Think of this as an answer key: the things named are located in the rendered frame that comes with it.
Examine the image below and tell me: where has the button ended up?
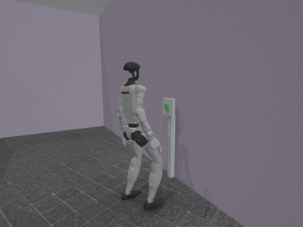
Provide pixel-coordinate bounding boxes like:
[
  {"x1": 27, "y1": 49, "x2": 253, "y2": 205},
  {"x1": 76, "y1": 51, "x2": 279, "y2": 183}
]
[{"x1": 164, "y1": 104, "x2": 169, "y2": 111}]

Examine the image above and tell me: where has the robot right hand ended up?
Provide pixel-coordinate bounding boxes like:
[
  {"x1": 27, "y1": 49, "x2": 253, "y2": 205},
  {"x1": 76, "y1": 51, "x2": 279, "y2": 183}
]
[{"x1": 149, "y1": 137, "x2": 163, "y2": 159}]

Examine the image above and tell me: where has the left robot forearm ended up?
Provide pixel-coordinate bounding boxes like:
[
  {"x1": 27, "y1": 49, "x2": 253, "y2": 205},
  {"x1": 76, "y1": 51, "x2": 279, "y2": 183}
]
[{"x1": 116, "y1": 111, "x2": 127, "y2": 131}]

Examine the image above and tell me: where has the right robot foot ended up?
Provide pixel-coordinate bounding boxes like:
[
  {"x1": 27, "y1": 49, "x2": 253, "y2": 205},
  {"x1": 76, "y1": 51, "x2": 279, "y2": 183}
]
[{"x1": 143, "y1": 197, "x2": 165, "y2": 210}]

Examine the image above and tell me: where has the left robot upper arm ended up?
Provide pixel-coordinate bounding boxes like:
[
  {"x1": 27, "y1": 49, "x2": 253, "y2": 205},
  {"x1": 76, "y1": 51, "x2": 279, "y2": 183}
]
[{"x1": 116, "y1": 86, "x2": 124, "y2": 114}]

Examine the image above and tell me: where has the right robot forearm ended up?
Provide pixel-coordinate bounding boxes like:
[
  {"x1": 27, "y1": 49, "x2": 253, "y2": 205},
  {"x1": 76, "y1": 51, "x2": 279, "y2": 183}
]
[{"x1": 137, "y1": 109, "x2": 154, "y2": 140}]

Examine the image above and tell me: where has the right robot upper arm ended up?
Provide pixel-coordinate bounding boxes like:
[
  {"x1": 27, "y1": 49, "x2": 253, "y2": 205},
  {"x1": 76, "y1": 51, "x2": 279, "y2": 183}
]
[{"x1": 134, "y1": 84, "x2": 146, "y2": 117}]

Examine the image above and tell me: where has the robot right thigh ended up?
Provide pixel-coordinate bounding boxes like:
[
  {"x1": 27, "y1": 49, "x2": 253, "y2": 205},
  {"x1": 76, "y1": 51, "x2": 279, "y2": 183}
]
[{"x1": 134, "y1": 132, "x2": 162, "y2": 172}]

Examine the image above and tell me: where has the robot left hand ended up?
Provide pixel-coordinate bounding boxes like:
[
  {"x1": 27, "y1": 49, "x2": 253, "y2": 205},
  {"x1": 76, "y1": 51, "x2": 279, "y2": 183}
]
[{"x1": 120, "y1": 131, "x2": 130, "y2": 146}]

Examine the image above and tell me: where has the panel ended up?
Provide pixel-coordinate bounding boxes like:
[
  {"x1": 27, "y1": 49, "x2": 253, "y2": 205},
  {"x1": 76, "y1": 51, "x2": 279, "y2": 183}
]
[{"x1": 163, "y1": 97, "x2": 176, "y2": 178}]

